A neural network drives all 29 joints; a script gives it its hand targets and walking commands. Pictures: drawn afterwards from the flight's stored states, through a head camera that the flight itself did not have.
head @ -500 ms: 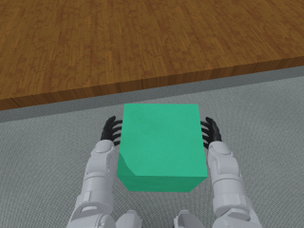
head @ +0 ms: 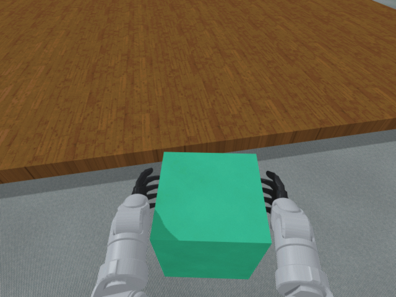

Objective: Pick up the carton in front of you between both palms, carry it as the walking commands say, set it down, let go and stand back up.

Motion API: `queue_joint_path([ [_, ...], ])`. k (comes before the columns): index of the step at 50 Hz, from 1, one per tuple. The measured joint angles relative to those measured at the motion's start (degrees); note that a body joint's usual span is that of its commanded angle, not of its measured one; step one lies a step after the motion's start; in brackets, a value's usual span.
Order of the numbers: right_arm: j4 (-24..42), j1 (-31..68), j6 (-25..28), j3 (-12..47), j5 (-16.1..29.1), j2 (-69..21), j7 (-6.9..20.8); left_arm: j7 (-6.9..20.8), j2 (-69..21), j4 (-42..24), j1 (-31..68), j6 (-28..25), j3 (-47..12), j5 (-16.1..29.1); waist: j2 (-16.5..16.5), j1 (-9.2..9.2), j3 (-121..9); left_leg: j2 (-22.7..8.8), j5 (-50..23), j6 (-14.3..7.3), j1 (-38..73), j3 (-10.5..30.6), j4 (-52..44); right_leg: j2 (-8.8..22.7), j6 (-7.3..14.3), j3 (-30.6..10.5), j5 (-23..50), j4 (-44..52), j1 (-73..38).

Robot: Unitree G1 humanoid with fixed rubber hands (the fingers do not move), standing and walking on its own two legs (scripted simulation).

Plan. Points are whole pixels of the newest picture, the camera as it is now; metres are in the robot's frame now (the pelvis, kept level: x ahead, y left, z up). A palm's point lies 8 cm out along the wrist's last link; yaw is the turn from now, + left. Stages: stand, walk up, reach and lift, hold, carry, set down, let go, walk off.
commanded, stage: reach and lift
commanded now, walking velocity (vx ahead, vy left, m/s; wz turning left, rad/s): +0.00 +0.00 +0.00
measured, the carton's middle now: (208, 218) +0.30 +0.00 -0.05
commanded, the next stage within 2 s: hold in 0.78 s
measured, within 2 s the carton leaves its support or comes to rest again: neither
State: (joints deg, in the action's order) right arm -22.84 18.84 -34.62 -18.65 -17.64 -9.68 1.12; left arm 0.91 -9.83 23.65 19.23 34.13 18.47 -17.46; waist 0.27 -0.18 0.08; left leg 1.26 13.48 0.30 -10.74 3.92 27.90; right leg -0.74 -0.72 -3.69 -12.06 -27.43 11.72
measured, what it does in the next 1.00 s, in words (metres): stands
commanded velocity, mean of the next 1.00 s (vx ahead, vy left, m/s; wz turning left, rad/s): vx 0.00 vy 0.00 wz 0.00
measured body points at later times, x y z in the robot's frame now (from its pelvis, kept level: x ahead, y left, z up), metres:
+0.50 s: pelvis +0.02 +0.00 +0.01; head -0.01 -0.01 +0.46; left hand +0.32 +0.15 +0.03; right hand +0.32 -0.15 +0.03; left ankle +0.02 +0.12 -0.74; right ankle +0.03 -0.13 -0.74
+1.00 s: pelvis +0.01 +0.00 +0.01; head -0.03 +0.00 +0.46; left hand +0.31 +0.15 +0.05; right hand +0.31 -0.15 +0.05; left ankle +0.02 +0.12 -0.74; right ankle +0.04 -0.13 -0.74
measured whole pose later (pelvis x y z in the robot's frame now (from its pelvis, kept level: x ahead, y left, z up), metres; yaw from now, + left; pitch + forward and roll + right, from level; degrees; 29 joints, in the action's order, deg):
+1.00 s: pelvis +0.01 +0.00 +0.01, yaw +0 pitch -7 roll +0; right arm -10.5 13.1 -43.3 -11.1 -14.7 -8.3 0.3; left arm 0.3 -8.3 10.9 13.2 43.0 11.1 -14.5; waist 0.4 0.0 1.5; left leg 1.0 11.2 0.3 -1.4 4.0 19.9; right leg -0.5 -0.7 -3.8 -9.9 -19.7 2.4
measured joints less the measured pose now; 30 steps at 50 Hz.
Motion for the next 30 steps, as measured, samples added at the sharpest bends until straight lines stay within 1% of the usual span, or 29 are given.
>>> queue_joint_path([
  [10, 1.7, 0.8, -0.3, -0.1, -0.2, -0.2, 0.3, 0.3, -0.2, -1.7, 0.7, 0.2, 0.3, 0.1, 0.2, -0.06, 1.9, 0.0, -0.7, 0.1, 1.3, 0.2, -1.3, 0.0, 0.0, 0.1, 0.5, 1.1, -1.2],
  [30, 6.9, -3.9, -3.7, 5.3, 1.6, 1.0, -0.5, -0.1, 1.1, -7.0, -4.1, 3.6, -5.0, 1.4, 0.1, 0.09, 1.4, -0.4, -1.4, 0.2, 6.2, 0.4, -6.2, 0.0, 0.2, 0.2, 1.3, 6.0, -6.1],
])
